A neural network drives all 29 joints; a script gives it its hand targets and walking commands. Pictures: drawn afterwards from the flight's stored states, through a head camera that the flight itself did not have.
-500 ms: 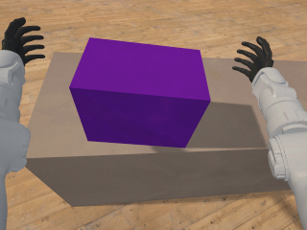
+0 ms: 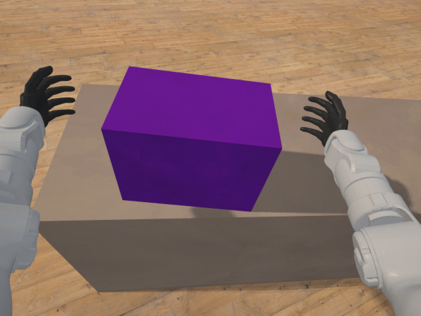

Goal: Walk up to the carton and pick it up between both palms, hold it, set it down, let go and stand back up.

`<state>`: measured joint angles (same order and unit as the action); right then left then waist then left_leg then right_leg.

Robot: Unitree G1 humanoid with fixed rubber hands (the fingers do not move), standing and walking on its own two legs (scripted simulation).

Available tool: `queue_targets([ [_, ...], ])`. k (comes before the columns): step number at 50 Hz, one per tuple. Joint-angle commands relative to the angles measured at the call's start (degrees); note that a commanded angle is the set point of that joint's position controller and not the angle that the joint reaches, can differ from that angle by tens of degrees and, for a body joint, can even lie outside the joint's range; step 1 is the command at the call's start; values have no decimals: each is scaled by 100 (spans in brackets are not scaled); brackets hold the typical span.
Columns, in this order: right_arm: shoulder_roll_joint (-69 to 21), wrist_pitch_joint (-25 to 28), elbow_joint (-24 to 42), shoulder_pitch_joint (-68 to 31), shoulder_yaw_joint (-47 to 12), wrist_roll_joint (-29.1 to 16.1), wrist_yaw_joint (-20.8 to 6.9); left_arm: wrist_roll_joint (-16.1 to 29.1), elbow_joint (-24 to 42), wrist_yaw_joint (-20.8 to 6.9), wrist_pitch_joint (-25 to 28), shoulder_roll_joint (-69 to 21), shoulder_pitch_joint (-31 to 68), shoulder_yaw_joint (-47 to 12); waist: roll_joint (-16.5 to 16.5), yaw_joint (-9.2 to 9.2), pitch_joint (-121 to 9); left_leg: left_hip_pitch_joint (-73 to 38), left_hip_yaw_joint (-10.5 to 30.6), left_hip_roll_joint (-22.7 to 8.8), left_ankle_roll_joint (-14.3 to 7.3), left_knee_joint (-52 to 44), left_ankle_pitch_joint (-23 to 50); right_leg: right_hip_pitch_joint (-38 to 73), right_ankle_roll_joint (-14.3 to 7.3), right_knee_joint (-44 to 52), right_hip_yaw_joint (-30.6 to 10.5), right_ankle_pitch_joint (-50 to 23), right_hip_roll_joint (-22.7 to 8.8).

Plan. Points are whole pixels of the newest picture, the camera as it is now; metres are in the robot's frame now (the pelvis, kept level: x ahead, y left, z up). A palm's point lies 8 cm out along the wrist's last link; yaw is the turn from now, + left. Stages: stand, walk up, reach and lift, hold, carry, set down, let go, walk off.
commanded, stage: set down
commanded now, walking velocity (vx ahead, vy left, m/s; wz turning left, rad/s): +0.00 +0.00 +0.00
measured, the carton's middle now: (194, 143) +0.49 +0.00 +0.03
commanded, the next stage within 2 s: none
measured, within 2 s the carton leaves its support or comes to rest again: neither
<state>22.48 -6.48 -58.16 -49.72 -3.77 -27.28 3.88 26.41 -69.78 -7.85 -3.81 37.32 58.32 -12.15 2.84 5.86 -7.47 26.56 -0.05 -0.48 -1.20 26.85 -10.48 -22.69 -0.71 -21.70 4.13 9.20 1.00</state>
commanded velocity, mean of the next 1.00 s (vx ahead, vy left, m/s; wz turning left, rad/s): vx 0.00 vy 0.00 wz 0.00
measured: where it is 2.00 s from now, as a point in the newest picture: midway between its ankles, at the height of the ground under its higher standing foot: outside the picture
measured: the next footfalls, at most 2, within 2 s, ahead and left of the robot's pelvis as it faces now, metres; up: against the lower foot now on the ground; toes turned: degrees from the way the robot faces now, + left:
none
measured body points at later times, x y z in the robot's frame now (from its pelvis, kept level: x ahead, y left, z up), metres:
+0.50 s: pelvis +0.00 +0.00 +0.00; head +0.01 +0.03 +0.45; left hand +0.42 +0.28 +0.11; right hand +0.36 -0.25 +0.10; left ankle +0.02 +0.10 -0.74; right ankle +0.01 -0.11 -0.74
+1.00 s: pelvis +0.01 +0.01 +0.00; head +0.01 +0.02 +0.45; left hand +0.36 +0.30 +0.08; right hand +0.33 -0.22 +0.05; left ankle +0.02 +0.10 -0.74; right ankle +0.01 -0.11 -0.74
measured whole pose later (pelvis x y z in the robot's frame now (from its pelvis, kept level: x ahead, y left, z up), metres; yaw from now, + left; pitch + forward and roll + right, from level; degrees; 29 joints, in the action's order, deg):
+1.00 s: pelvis +0.01 +0.01 +0.00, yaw -1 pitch -1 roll -1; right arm 15.0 -1.7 -29.4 -13.3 -0.9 -21.6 7.5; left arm 21.4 -39.9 -9.3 1.3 31.3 20.2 0.8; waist 0.5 0.3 0.6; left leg 11.0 -0.9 0.3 -1.6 24.4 -12.4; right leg -8.0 -0.1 -20.1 2.2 11.0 0.6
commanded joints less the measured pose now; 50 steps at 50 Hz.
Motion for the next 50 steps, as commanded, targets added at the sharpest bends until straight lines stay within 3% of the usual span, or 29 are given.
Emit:
queue_targets([
  [1,1199,355,1628,-2412,437,148,116,-3,1133,-4,346,1065,2548,419,-791,-11,-3013,-2074,76,73,113,70,1678,624,105,22,-54,-1543,-44],
  [5,1119,412,1659,-1767,434,76,89,-36,1595,44,469,1029,2106,570,-1029,-71,-2864,-2368,127,21,218,175,1872,382,-9,40,-33,-1264,-19],
  [6,1174,440,1849,-1665,518,104,108,-67,1721,40,472,1064,2011,648,-928,-20,-3042,-2456,115,36,230,205,1936,454,38,29,-48,-1445,-10],
  [7,1161,412,1823,-1559,493,120,133,-136,1725,39,454,1112,1865,771,-956,-104,-2808,-2451,91,57,244,157,1827,529,46,38,-43,-1332,-14],
  [8,1158,372,1819,-1596,522,154,157,-102,1730,35,427,1111,1870,759,-806,-14,-2662,-2442,111,30,222,123,1758,508,70,37,-33,-1296,6],
  [9,1071,312,1739,-1617,457,167,160,-62,1555,26,419,1126,1876,761,-709,-58,-2479,-2248,116,48,152,67,1430,505,76,58,-74,-1057,-42],
  [13,1003,440,2209,-1008,583,226,130,-93,2035,47,466,970,1251,804,-978,-103,-2803,-2499,92,24,266,108,1661,548,-6,49,-74,-1064,13],
  [14,967,515,2471,-812,616,240,158,-97,2364,30,490,965,1134,869,-951,-76,-2991,-2590,84,32,265,153,1925,620,26,47,-64,-1360,19],
  [15,954,460,2236,-741,580,250,170,-180,2171,3,418,972,996,931,-940,-74,-2709,-2575,104,36,279,134,1974,643,8,64,-81,-1399,23],
  [16,1054,434,2440,-1030,662,276,180,-136,2159,-6,361,1033,1125,999,-745,-97,-2621,-2442,87,51,242,97,1798,659,30,96,-81,-1281,26],
  [19,903,317,2284,-564,552,263,198,-179,2173,-21,286,886,760,1052,-596,-137,-1918,-2288,106,18,156,-96,1471,827,5,131,-130,-1000,9],
  [22,763,462,2915,73,425,236,211,-357,2658,-36,332,841,50,1330,-549,-356,-2105,-2380,40,34,140,-88,1807,1234,11,125,-191,-1273,16],
  [24,657,358,2788,256,481,283,221,-430,2498,-76,241,754,-156,1330,-526,-287,-1501,-2252,70,40,108,-254,1325,1231,-11,232,-234,-810,-12],
  [26,562,356,2980,282,717,475,215,-328,2779,-28,322,660,-24,1236,-682,-219,-1337,-2231,73,-12,132,-322,865,898,-105,282,-219,-199,-23],
  [27,632,393,3324,115,828,521,212,-260,3110,30,373,735,189,1224,-765,-232,-1622,-2266,50,-14,171,-273,944,830,-131,238,-205,-260,-16],
  [28,563,425,3391,753,693,470,187,-299,3285,48,366,574,-462,1286,-691,-259,-1565,-2455,65,-40,179,-204,1424,1026,-144,204,-220,-707,10],
  [30,600,427,3359,1027,696,429,218,-466,3375,15,313,637,-705,1475,-906,-281,-1629,-2580,61,-1,274,-140,1820,1200,-157,226,-254,-1015,28],
  [31,619,446,3608,1125,711,445,249,-476,3492,-18,277,676,-857,1563,-733,-283,-1718,-2602,36,9,248,-150,1790,1315,-111,256,-262,-1010,37],
  [33,634,438,3905,997,854,521,285,-403,3840,4,261,733,-696,1595,-776,-306,-1572,-2423,21,16,257,-214,1649,1320,-119,235,-292,-928,14],
  [34,526,434,4013,1461,790,544,280,-412,3928,12,249,616,-1212,1612,-577,-311,-1513,-2494,40,3,234,-221,1749,1433,-115,235,-301,-1081,14],
  [35,408,429,4063,1678,760,557,290,-464,4007,4,266,588,-1341,1692,-620,-346,-1411,-2488,27,24,249,-241,1809,1478,-105,263,-333,-1146,-20],
  [36,339,334,3942,441,789,525,261,-251,3528,27,453,1067,91,1704,-1154,-658,-1320,-2013,-62,157,175,-454,745,1157,16,270,-369,219,-99],
  [37,250,294,3886,630,969,558,208,-36,3316,97,576,852,-365,1470,-848,-595,-996,-1772,32,107,81,-544,246,1121,45,205,-366,394,-93],
  [38,263,325,3999,784,933,622,187,-52,3412,140,683,854,-426,1447,-818,-645,-1137,-1757,80,63,21,-610,-46,1160,47,181,-393,577,-126],
  [39,224,355,4011,921,938,649,169,-79,3410,163,754,755,-613,1346,-797,-634,-1206,-1845,106,8,22,-618,-3,1166,35,150,-386,469,-107],
  [45,186,641,3705,2193,644,579,332,-461,3645,-107,767,620,-1868,1685,-549,-467,-1293,-2809,124,34,201,-151,2151,1557,34,349,-436,-715,-19],
  [50,113,890,3999,2840,626,593,442,-535,4016,-205,736,383,-2621,1738,-512,-397,-709,-2882,133,44,283,-174,2358,1624,-5,463,-442,-748,12],
])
